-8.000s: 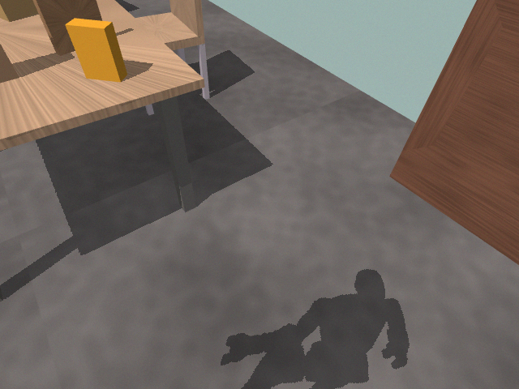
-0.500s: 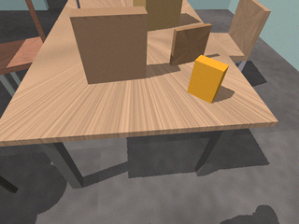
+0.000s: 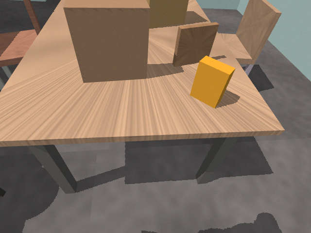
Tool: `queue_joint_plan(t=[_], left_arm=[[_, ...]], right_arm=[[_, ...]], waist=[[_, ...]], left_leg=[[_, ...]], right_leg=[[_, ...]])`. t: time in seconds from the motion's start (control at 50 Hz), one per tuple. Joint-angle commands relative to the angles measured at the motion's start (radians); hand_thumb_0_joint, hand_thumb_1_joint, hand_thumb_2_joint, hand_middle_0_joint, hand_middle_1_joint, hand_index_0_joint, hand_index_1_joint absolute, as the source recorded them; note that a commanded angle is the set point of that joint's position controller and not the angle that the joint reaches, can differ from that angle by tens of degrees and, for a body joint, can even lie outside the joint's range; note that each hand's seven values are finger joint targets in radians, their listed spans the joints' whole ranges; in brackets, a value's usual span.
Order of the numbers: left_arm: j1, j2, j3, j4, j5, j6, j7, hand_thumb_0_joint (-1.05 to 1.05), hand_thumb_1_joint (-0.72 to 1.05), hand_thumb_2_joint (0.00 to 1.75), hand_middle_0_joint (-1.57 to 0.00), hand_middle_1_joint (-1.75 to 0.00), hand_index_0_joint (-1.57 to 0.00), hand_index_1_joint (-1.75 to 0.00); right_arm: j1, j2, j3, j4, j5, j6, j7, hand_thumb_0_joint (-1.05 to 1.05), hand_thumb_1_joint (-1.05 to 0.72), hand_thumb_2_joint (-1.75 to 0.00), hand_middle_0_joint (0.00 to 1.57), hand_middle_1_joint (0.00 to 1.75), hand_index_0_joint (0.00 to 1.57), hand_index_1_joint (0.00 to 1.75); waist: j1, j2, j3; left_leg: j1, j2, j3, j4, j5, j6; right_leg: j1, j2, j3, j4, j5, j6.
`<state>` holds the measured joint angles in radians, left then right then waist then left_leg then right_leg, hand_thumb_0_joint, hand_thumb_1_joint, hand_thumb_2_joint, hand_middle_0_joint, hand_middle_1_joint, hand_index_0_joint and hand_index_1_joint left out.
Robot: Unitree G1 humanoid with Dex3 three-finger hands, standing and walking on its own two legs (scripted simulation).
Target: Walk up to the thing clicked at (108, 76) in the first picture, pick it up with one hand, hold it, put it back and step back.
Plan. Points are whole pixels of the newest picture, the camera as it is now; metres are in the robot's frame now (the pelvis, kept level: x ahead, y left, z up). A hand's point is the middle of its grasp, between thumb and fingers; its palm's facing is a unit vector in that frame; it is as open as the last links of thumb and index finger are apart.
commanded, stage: walk up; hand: right
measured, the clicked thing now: (210, 83) +0.63 -0.21 +0.03
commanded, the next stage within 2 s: none
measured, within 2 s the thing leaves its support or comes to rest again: neither
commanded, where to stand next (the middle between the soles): +0.13 -0.06 m, yaw +6 degrees
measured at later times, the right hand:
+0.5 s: hand (253, 217) +0.22 -0.33 -0.16, palm faces -0.14 +0.91 -0.39, open 7.4 cm
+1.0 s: hand (241, 200) +0.27 -0.31 -0.17, palm faces -0.16 +0.92 -0.35, open 7.4 cm
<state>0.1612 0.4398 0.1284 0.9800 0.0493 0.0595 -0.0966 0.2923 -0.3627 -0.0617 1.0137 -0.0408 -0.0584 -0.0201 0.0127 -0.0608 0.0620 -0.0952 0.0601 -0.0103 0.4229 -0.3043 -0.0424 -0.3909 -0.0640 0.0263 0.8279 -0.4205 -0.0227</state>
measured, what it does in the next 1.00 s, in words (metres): walks ahead: right foot, then left foot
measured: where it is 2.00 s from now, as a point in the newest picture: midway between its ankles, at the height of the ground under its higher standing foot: outside the picture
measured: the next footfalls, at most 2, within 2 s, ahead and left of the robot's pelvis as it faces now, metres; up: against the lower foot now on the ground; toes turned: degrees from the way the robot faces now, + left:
right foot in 0.08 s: +0.12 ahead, -0.19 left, +0.00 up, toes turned +2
left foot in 0.42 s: +0.11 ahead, +0.09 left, +0.00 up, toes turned +4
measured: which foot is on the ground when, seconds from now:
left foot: down 0.00-0.10, up 0.12-0.40, down 0.42-1.00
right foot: up 0.00-0.06, down 0.08-1.00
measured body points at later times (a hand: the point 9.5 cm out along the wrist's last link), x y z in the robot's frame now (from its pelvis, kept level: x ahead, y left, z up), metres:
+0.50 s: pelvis +0.09 -0.07 -0.02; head +0.13 -0.06 +0.42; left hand +0.14 +0.24 -0.15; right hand +0.22 -0.37 -0.13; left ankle +0.15 +0.05 -0.73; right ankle +0.07 -0.18 -0.73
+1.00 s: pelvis +0.09 -0.07 -0.03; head +0.14 -0.08 +0.42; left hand +0.13 +0.28 -0.12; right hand +0.28 -0.36 -0.14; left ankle +0.10 +0.07 -0.71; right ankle +0.08 -0.20 -0.73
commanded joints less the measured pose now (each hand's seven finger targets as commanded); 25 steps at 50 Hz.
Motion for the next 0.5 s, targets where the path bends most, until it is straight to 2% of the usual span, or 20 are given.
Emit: queue_joint_plan(t=[0.0, 0.04, 0.06, 0.08, 0.1, 0.12, 0.14, 0.16, 0.2, 0.22, 0.26, 0.3, 0.32, 0.36, 0.38, 0.4, 0.42, 0.44, 0.46, 0.48], left_arm=[[-0.05, 0.135, 0.037, -0.136, -0.005, -0.03, -0.015, 0.0, 0.9, 0.9, -0.2, -0.3, -0.2, -0.3], [0.102, 0.134, 0.047, -0.093, -0.009, -0.038, -0.002, 0.0, 0.9, 0.9, -0.2, -0.3, -0.2, -0.3], [0.223, 0.183, 0.066, -0.052, -0.006, -0.049, 0.011, 0.0, 0.9, 0.9, -0.2, -0.3, -0.2, -0.3], [0.318, 0.294, 0.095, -0.056, 0.01, -0.058, 0.028, 0.0, 0.9, 0.9, -0.2, -0.3, -0.2, -0.3], [0.224, 0.352, 0.088, -0.108, 0.003, -0.063, 0.033, 0.0, 0.9, 0.9, -0.2, -0.3, -0.2, -0.3], [0.126, 0.332, 0.076, -0.16, -0.005, -0.062, 0.035, 0.0, 0.9, 0.9, -0.2, -0.3, -0.2, -0.3], [0.096, 0.279, 0.058, -0.174, -0.02, -0.065, 0.041, 0.0, 0.9, 0.9, -0.2, -0.3, -0.2, -0.3], [0.078, 0.24, 0.042, -0.178, -0.023, -0.074, 0.051, 0.0, 0.9, 0.9, -0.2, -0.3, -0.2, -0.3], [0.073, 0.21, 0.025, -0.173, -0.023, -0.089, 0.066, 0.0, 0.9, 0.9, -0.2, -0.3, -0.2, -0.3], [0.091, 0.207, 0.019, -0.175, -0.024, -0.099, 0.072, 0.0, 0.9, 0.9, -0.2, -0.3, -0.2, -0.3], [0.073, 0.212, 0.007, -0.187, -0.019, -0.113, 0.089, 0.0, 0.9, 0.9, -0.2, -0.3, -0.2, -0.3], [0.054, 0.212, -0.006, -0.187, -0.03, -0.113, 0.096, 0.0, 0.9, 0.9, -0.2, -0.3, -0.2, -0.3], [0.033, 0.223, -0.009, -0.197, -0.036, -0.11, 0.099, 0.0, 0.9, 0.9, -0.2, -0.3, -0.2, -0.3], [0.015, 0.2, -0.024, -0.199, -0.053, -0.1, 0.104, 0.0, 0.9, 0.9, -0.2, -0.3, -0.2, -0.3], [0.041, 0.181, -0.034, -0.195, -0.055, -0.095, 0.105, 0.0, 0.9, 0.9, -0.2, -0.3, -0.2, -0.3], [0.069, 0.157, -0.039, -0.196, -0.06, -0.09, 0.106, 0.0, 0.9, 0.9, -0.2, -0.3, -0.2, -0.3], [0.097, 0.144, -0.04, -0.175, -0.076, -0.077, 0.109, 0.0, 0.9, 0.9, -0.2, -0.3, -0.2, -0.3], [0.091, 0.156, -0.031, -0.145, -0.07, -0.07, 0.114, 0.0, 0.9, 0.9, -0.2, -0.3, -0.2, -0.3], [0.092, 0.149, -0.035, -0.139, -0.065, -0.073, 0.114, 0.0, 0.9, 0.9, -0.2, -0.3, -0.2, -0.3], [0.115, 0.143, -0.037, -0.122, -0.063, -0.076, 0.115, 0.0, 0.9, 0.9, -0.2, -0.3, -0.2, -0.3]], right_arm=[[-0.064, -0.339, -0.095, -0.135, -0.014, -0.026, -0.02, 0.0, -0.9, -0.9, 0.2, 0.3, 0.2, 0.3], [-0.126, -0.324, -0.09, -0.161, -0.008, -0.014, -0.017, 0.0, -0.9, -0.9, 0.2, 0.3, 0.2, 0.3], [-0.105, -0.259, -0.069, -0.168, -0.01, -0.005, -0.021, 0.0, -0.9, -0.9, 0.2, 0.3, 0.2, 0.3], [-0.068, -0.171, -0.035, -0.202, 0.008, -0.003, -0.024, 0.0, -0.9, -0.9, 0.2, 0.3, 0.2, 0.3], [-0.066, -0.204, -0.044, -0.214, 0.027, 0.005, -0.03, 0.0, -0.9, -0.9, 0.2, 0.3, 0.2, 0.3], [-0.048, -0.254, -0.055, -0.193, 0.03, 0.003, -0.034, 0.0, -0.9, -0.9, 0.2, 0.3, 0.2, 0.3], [-0.011, -0.278, -0.058, -0.169, 0.038, 0.0, -0.024, 0.0, -0.9, -0.9, 0.2, 0.3, 0.2, 0.3], [0.023, -0.275, -0.057, -0.149, 0.039, -0.001, -0.015, 0.0, -0.9, -0.9, 0.2, 0.3, 0.2, 0.3], [0.052, -0.242, -0.052, -0.144, 0.033, 0.004, 0.003, 0.0, -0.9, -0.9, 0.2, 0.3, 0.2, 0.3], [0.055, -0.225, -0.048, -0.152, 0.029, 0.01, 0.013, 0.0, -0.9, -0.9, 0.2, 0.3, 0.2, 0.3], [0.05, -0.195, -0.045, -0.171, 0.026, 0.023, 0.02, 0.0, -0.9, -0.9, 0.2, 0.3, 0.2, 0.3], [0.033, -0.194, -0.047, -0.169, 0.023, 0.033, 0.02, 0.0, -0.9, -0.9, 0.2, 0.3, 0.2, 0.3], [0.049, -0.196, -0.049, -0.175, 0.023, 0.036, 0.02, 0.0, -0.9, -0.9, 0.2, 0.3, 0.2, 0.3], [0.037, -0.223, -0.059, -0.182, 0.017, 0.034, 0.019, 0.0, -0.9, -0.9, 0.2, 0.3, 0.2, 0.3], [0.009, -0.249, -0.065, -0.199, 0.013, 0.031, 0.016, 0.0, -0.9, -0.9, 0.2, 0.3, 0.2, 0.3], [-0.031, -0.303, -0.075, -0.227, 0.008, 0.03, 0.014, 0.0, -0.9, -0.9, 0.2, 0.3, 0.2, 0.3], [-0.081, -0.332, -0.071, -0.249, 0.022, 0.027, 0.015, 0.0, -0.9, -0.9, 0.2, 0.3, 0.2, 0.3], [-0.095, -0.317, -0.066, -0.24, 0.028, 0.029, 0.015, 0.0, -0.9, -0.9, 0.2, 0.3, 0.2, 0.3], [-0.11, -0.303, -0.057, -0.237, 0.027, 0.033, 0.013, 0.0, -0.9, -0.9, 0.2, 0.3, 0.2, 0.3], [-0.154, -0.289, -0.05, -0.247, 0.026, 0.038, 0.01, 0.0, -0.9, -0.9, 0.2, 0.3, 0.2, 0.3]], waist=[[-0.003, 0.262, 0.019], [0.091, 0.214, -0.02], [0.14, 0.016, -0.066], [0.187, -0.328, -0.061], [0.128, -0.337, -0.055], [0.078, -0.201, 0.0], [0.048, -0.08, 0.025], [0.025, -0.026, 0.027], [0.008, -0.019, 0.03], [0.012, -0.01, 0.029], [-0.003, -0.016, 0.008], [-0.005, -0.02, -0.029], [-0.022, -0.03, -0.055], [-0.039, 0.002, -0.085], [-0.027, 0.046, -0.081], [-0.005, 0.164, -0.096], [0.007, 0.236, -0.136], [0.006, 0.235, -0.13], [0.011, 0.229, -0.134], [0.028, 0.223, -0.122]], left_leg=[[-0.098, 0.191, -0.12, -0.084, 0.025, 0.211], [-0.257, 0.137, -0.028, 0.088, 0.047, 0.166], [-0.355, 0.056, 0.024, 0.333, -0.026, 0.137], [-0.562, -0.088, 0.074, 0.661, -0.267, 0.094], [-0.577, -0.104, -0.025, 0.791, -0.354, 0.079], [-0.542, -0.038, -0.074, 0.845, -0.297, 0.079], [-0.525, -0.002, -0.079, 0.838, -0.228, 0.083], [-0.513, 0.02, -0.079, 0.79, -0.168, 0.087], [-0.424, 0.029, -0.079, 0.643, -0.153, 0.082], [-0.404, 0.013, -0.067, 0.576, -0.16, 0.074], [-0.301, 0.037, -0.082, 0.415, -0.137, 0.071], [-0.227, -0.007, -0.016, 0.337, -0.083, 0.069], [-0.19, -0.023, 0.006, 0.286, 0.0, 0.076], [-0.093, -0.045, 0.018, 0.199, 0.172, 0.106], [-0.066, -0.011, -0.043, 0.169, 0.279, 0.132], [-0.064, 0.111, -0.238, 0.11, 0.379, 0.184], [-0.155, 0.227, -0.402, 0.054, 0.352, 0.301], [-0.189, 0.245, -0.441, 0.029, 0.309, 0.333], [-0.187, 0.228, -0.412, 0.034, 0.297, 0.324], [-0.207, 0.196, -0.344, 0.061, 0.285, 0.298]], right_leg=[[0.012, -0.016, -0.037, -0.093, 0.009, 0.009], [0.278, 0.029, -0.125, -0.243, 0.147, 0.002], [0.44, 0.062, -0.128, -0.283, 0.117, 0.012], [0.479, -0.142, 0.248, -0.53, -0.177, -0.052], [0.36, -0.323, 0.581, -0.678, -0.26, -0.173], [0.266, -0.336, 0.573, -0.659, -0.212, -0.237], [0.241, -0.3, 0.45, -0.606, -0.138, -0.239], [0.239, -0.25, 0.341, -0.541, -0.062, -0.219], [0.175, -0.232, 0.217, -0.501, 0.169, -0.209], [0.181, -0.226, 0.178, -0.478, 0.306, -0.21], [0.136, -0.282, 0.154, -0.431, 0.541, -0.22], [0.133, -0.256, 0.082, -0.357, 0.654, -0.205], [0.133, -0.257, 0.075, -0.305, 0.68, -0.192], [0.081, -0.213, 0.034, -0.207, 0.584, -0.134], [0.038, -0.173, 0.021, -0.166, 0.489, -0.094], [-0.001, -0.08, -0.038, -0.085, 0.329, -0.039], [0.083, 0.033, -0.072, 0.017, 0.053, 0.0], [0.127, 0.049, -0.047, 0.033, -0.179, -0.002], [0.124, 0.042, -0.026, 0.008, -0.192, -0.005], [0.127, 0.031, -0.032, -0.033, -0.136, -0.009]])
